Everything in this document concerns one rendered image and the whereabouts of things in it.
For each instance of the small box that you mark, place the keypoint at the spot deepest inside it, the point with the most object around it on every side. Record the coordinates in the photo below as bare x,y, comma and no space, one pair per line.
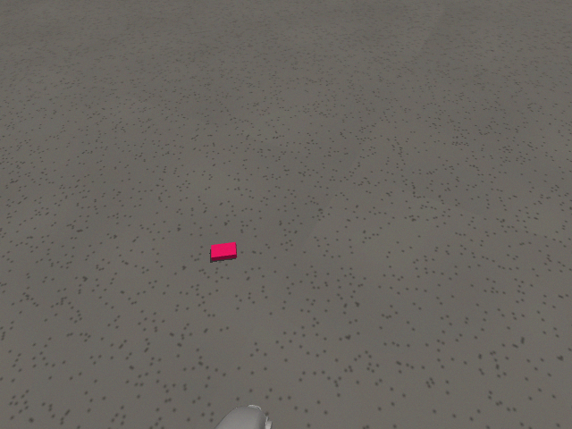
223,251

